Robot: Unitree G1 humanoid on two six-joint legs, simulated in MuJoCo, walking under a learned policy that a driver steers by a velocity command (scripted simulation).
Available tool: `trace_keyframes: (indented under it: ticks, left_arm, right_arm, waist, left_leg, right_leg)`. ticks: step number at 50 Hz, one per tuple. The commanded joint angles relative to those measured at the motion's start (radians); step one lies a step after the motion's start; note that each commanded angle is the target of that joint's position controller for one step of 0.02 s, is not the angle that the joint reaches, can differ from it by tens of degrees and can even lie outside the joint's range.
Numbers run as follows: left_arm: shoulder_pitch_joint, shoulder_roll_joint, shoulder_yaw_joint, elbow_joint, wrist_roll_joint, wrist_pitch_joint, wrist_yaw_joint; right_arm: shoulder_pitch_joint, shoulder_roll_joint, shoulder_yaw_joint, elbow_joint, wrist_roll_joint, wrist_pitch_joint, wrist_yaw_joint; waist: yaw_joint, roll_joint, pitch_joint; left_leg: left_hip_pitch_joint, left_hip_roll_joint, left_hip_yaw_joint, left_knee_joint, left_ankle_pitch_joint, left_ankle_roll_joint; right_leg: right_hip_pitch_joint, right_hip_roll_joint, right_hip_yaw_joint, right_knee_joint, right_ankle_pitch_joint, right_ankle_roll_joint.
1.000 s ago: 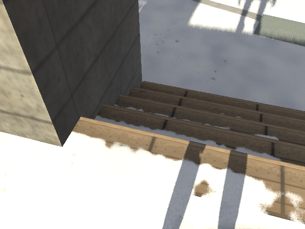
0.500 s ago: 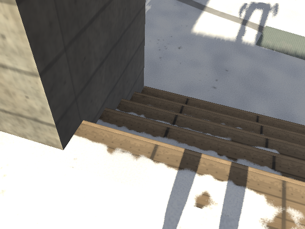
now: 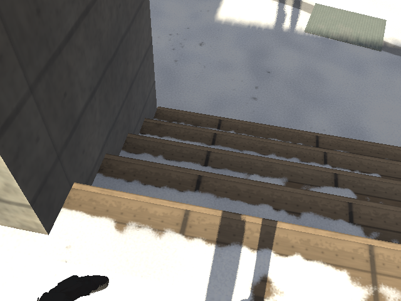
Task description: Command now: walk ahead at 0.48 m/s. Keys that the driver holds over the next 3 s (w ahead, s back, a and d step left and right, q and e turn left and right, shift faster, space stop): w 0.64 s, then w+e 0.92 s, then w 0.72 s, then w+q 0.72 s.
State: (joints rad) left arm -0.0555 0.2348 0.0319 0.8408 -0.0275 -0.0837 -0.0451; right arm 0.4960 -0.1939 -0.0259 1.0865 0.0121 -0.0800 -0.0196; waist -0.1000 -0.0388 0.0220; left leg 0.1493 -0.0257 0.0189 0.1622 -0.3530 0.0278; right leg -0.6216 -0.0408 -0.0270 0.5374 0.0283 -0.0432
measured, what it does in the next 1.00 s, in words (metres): walks ahead: right foot, then left foot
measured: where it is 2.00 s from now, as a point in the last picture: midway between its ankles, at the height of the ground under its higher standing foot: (223, 186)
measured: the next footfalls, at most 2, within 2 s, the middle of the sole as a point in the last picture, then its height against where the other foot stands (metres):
right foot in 0.06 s outside the picture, level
left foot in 0.60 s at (150, 290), level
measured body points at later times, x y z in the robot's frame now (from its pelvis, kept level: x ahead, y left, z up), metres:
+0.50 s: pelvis +0.28 -0.02 +0.01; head +0.30 -0.01 +0.46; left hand +0.26 +0.24 -0.14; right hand +0.47 -0.26 -0.09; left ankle +0.46 +0.13 -0.70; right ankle +0.20 -0.12 -0.73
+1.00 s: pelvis +0.54 +0.00 +0.01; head +0.55 +0.00 +0.46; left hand +0.73 +0.24 -0.10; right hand +0.50 -0.27 -0.12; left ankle +0.47 +0.11 -0.73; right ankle +0.65 -0.16 -0.68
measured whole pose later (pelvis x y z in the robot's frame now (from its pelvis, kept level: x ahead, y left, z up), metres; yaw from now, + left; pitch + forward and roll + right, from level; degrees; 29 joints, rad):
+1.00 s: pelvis +0.54 +0.00 +0.01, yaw -8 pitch +0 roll +1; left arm 0.15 0.28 0.07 0.80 0.00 -0.01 -0.03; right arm 0.37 -0.26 -0.03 0.96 -0.03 -0.10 -0.01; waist -0.06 -0.04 0.02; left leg -0.02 0.01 0.17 0.35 -0.32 0.01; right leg -0.65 -0.04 0.05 0.87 0.06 -0.03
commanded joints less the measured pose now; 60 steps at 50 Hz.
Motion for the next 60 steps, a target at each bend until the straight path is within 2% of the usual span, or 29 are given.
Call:
trace_keyframes:
  ticks: [1,3,4,5,6,7,9,11,17,24,27,29,30,31,32,33,36,39,45,47,49,52,54,55,56,57,58,59,60]
  left_arm:
    - [-0.082,0.094,0.022,-0.088,-0.001,-0.028,-0.015]
    - [0.208,0.176,0.065,-0.007,-0.006,-0.027,-0.003]
    - [0.417,0.253,0.088,0.042,0.013,-0.025,0.009]
    - [0.484,0.287,0.090,0.072,0.025,-0.018,0.003]
    - [0.456,0.190,0.065,0.072,0.017,-0.014,0.004]
    - [0.349,0.155,0.054,0.059,0.010,-0.017,0.009]
    - [0.211,0.107,0.038,0.034,0.028,-0.031,0.003]
    - [0.194,0.071,0.025,0.050,0.041,-0.037,-0.005]
    - [0.302,0.133,0.037,0.097,0.034,-0.023,0.028]
    - [0.414,0.173,0.046,0.132,0.013,-0.006,0.036]
    - [0.435,0.196,0.054,0.145,0.010,0.010,0.038]
    - [0.406,0.192,0.051,0.134,0.010,0.017,0.038]
    - [0.382,0.152,0.032,0.107,0.024,0.013,0.038]
    - [0.478,0.041,0.003,0.077,0.017,-0.009,0.030]
    - [0.450,0.117,0.015,0.084,-0.010,-0.030,0.026]
    - [0.399,0.174,0.028,0.066,-0.038,-0.036,0.024]
    - [0.339,0.155,0.037,0.051,-0.005,-0.003,0.042]
    - [0.373,0.097,0.032,0.049,-0.001,0.038,0.045]
    - [0.214,0.071,0.034,-0.068,0.036,0.047,0.025]
    - [0.219,0.082,0.038,-0.080,0.029,0.062,0.017]
    - [0.267,0.132,0.062,-0.081,0.034,0.076,0.012]
    - [0.173,0.076,0.034,-0.171,0.032,0.071,0.004]
    - [0.357,0.127,0.065,-0.151,0.026,0.059,-0.002]
    - [0.542,0.209,0.104,-0.113,0.018,0.054,0.008]
    - [0.537,0.326,0.118,-0.104,-0.008,0.060,0.027]
    - [0.524,0.322,0.097,-0.173,0.011,0.037,0.014]
    - [0.516,0.245,0.089,-0.161,0.001,0.026,0.005]
    - [0.458,0.203,0.077,-0.179,-0.002,0.021,0.003]
    - [0.373,0.157,0.062,-0.198,-0.011,0.016,0.000]
  right_arm:
    - [0.017,-0.192,-0.042,-0.025,0.000,0.008,-0.009]
    - [-0.020,-0.196,-0.041,-0.043,-0.011,0.021,-0.007]
    - [-0.023,-0.174,-0.027,-0.076,-0.031,0.019,-0.002]
    - [0.128,-0.014,0.015,-0.072,-0.019,-0.006,0.016]
    - [0.060,-0.118,-0.010,-0.060,0.012,-0.037,0.023]
    - [-0.056,-0.171,-0.026,-0.105,0.037,-0.053,0.024]
    - [-0.146,-0.178,-0.039,-0.129,0.021,-0.056,0.005]
    - [-0.103,-0.130,-0.042,-0.131,0.012,-0.026,0.000]
    - [-0.294,-0.113,-0.041,-0.220,-0.007,0.003,0.001]
    - [-0.513,-0.125,-0.019,-0.292,0.005,-0.008,0.030]
    - [-0.492,-0.158,-0.024,-0.308,0.005,-0.015,0.043]
    - [-0.295,-0.220,-0.057,-0.256,0.005,-0.021,0.037]
    - [-0.090,-0.292,-0.082,-0.213,-0.007,-0.019,0.025]
    - [0.003,-0.385,-0.099,-0.188,-0.033,-0.009,0.021]
    - [-0.001,-0.282,-0.070,-0.184,-0.030,-0.008,0.029]
    - [-0.079,-0.224,-0.053,-0.204,-0.022,-0.008,0.029]
    - [-0.243,-0.160,-0.027,-0.238,-0.034,-0.024,0.029]
    - [-0.226,-0.178,-0.030,-0.216,-0.043,-0.032,0.029]
    - [-0.190,-0.216,-0.035,-0.185,-0.046,-0.029,-0.002]
    - [-0.165,-0.219,-0.034,-0.189,-0.045,-0.030,0.000]
    - [-0.155,-0.229,-0.041,-0.183,-0.049,-0.035,0.008]
    - [-0.178,-0.257,-0.054,-0.200,-0.004,0.005,-0.004]
    - [-0.187,-0.303,-0.074,-0.193,0.006,0.026,-0.024]
    - [-0.208,-0.308,-0.078,-0.210,0.007,0.025,-0.029]
    - [-0.150,-0.167,-0.042,-0.240,-0.045,0.003,-0.019]
    - [-0.094,-0.162,-0.038,-0.295,-0.017,-0.054,0.009]
    - [-0.213,-0.270,-0.066,-0.321,0.032,-0.078,0.019]
    - [-0.263,-0.287,-0.077,-0.337,0.038,-0.071,0.018]
    - [-0.245,-0.266,-0.080,-0.322,0.008,-0.052,0.005]
  waist:
    - [0.076,0.151,0.063]
    - [0.221,0.173,-0.125]
    - [0.282,0.083,-0.279]
    - [0.193,-0.208,-0.467]
    - [0.233,-0.140,-0.405]
    - [0.210,-0.113,-0.221]
    - [0.136,0.039,-0.095]
    - [0.080,-0.002,-0.073]
    - [0.099,-0.001,0.034]
    - [0.171,-0.010,0.077]
    - [0.141,-0.022,0.058]
    - [0.034,-0.013,-0.058]
    - [-0.050,0.047,-0.200]
    - [-0.002,0.298,-0.319]
    - [-0.023,0.266,-0.315]
    - [-0.011,0.221,-0.177]
    - [0.072,0.123,-0.030]
    - [0.105,0.119,-0.009]
    - [0.078,0.135,-0.012]
    - [0.077,0.117,-0.020]
    - [0.101,0.107,-0.002]
    - [0.089,0.199,0.086]
    - [0.187,0.177,-0.039]
    - [0.273,0.072,-0.130]
    - [0.167,-0.264,-0.106]
    - [0.126,-0.343,-0.270]
    - [0.162,-0.137,-0.171]
    - [0.133,-0.036,-0.092]
    - [0.086,0.065,-0.067]
  left_leg:
    - [-0.006,0.291,-0.090,0.104,0.773,0.111]
    - [-0.088,0.234,-0.043,0.427,1.041,0.073]
    - [-0.356,0.173,-0.023,0.741,0.730,0.046]
    - [-0.723,-0.036,-0.058,1.114,-0.125,-0.010]
    - [-0.822,-0.008,-0.188,1.248,-0.196,0.013]
    - [-0.889,0.043,-0.147,1.270,-0.125,0.025]
    - [-0.787,0.131,-0.109,1.172,0.026,0.024]
    - [-0.690,0.164,-0.115,1.101,0.054,0.024]
    - [-0.776,0.184,-0.067,0.729,0.260,-0.026]
    - [-0.728,0.122,-0.024,0.410,0.356,-0.015]
    - [-0.663,0.096,-0.014,0.348,0.261,0.017]
    - [-0.392,0.038,0.031,0.301,0.229,0.053]
    - [-0.117,0.176,-0.125,0.323,0.199,0.118]
    - [0.192,0.412,-0.615,0.215,0.039,0.277]
    - [0.201,0.432,-0.754,0.107,-0.041,0.295]
    - [0.100,0.410,-0.593,0.113,-0.018,0.248]
    - [-0.224,0.302,-0.287,0.039,0.175,0.164]
    - [-0.314,0.293,-0.162,-0.005,0.334,0.167]
    - [-0.345,0.228,0.074,0.025,0.487,0.118]
    - [-0.363,0.243,0.098,0.063,0.446,0.132]
    - [-0.265,0.326,0.076,0.157,0.551,0.140]
    - [-0.237,0.329,0.114,0.249,0.754,0.099]
    - [-0.227,0.322,0.138,0.524,1.032,0.080]
    - [-0.366,0.257,0.157,0.819,0.865,0.031]
    - [-0.676,0.089,0.129,1.184,-0.134,-0.010]
    - [-0.936,-0.038,-0.098,1.388,-0.300,-0.027]
    - [-1.034,0.009,-0.158,1.372,-0.188,-0.009]
    - [-1.023,0.044,-0.149,1.317,-0.114,-0.001]
    - [-0.941,0.086,-0.152,1.234,-0.048,-0.008]
  right_leg:
    - [0.048,0.037,-0.026,-0.041,-0.077,-0.043]
    - [0.448,0.085,-0.053,-0.031,-0.067,-0.101]
    - [0.809,-0.107,0.174,0.023,-0.078,-0.167]
    - [1.125,-0.360,0.709,-0.128,-0.340,-0.346]
    - [1.065,-0.330,0.777,-0.230,-0.391,-0.315]
    - [0.901,-0.299,0.593,-0.248,-0.294,-0.270]
    - [0.586,-0.233,0.375,-0.302,-0.045,-0.228]
    - [0.461,-0.184,0.274,-0.352,0.000,-0.217]
    - [0.400,-0.147,0.160,-0.428,-0.028,-0.210]
    - [0.529,-0.165,0.124,-0.385,-0.052,-0.182]
    - [0.616,-0.207,0.147,-0.306,0.034,-0.163]
    - [0.599,-0.142,0.091,-0.067,0.285,-0.121]
    - [0.440,-0.076,0.032,0.233,0.172,-0.078]
    - [0.053,0.114,0.002,0.622,-0.348,0.003]
    - [-0.092,0.108,0.148,0.758,-0.628,-0.003]
    - [-0.170,0.058,0.163,0.802,-0.583,-0.015]
    - [-0.044,-0.057,0.149,0.637,-0.342,-0.002]
    - [0.000,-0.052,0.159,0.574,-0.256,0.016]
    - [0.083,-0.004,0.071,0.255,0.103,0.021]
    - [0.144,0.020,0.015,0.334,0.127,0.033]
    - [0.036,-0.014,0.084,0.452,0.063,0.008]
    - [0.055,0.023,-0.026,0.237,-0.330,-0.036]
    - [0.286,0.087,-0.084,0.157,-0.329,-0.074]
    - [0.544,0.073,0.026,0.010,-0.177,-0.126]
    - [0.680,-0.109,0.393,-0.027,0.052,-0.219]
    - [0.873,-0.260,0.875,-0.170,0.051,-0.427]
    - [0.799,-0.257,0.813,-0.216,0.039,-0.405]
    - [0.692,-0.228,0.666,-0.170,0.077,-0.359]
    - [0.550,-0.191,0.562,-0.164,0.113,-0.328]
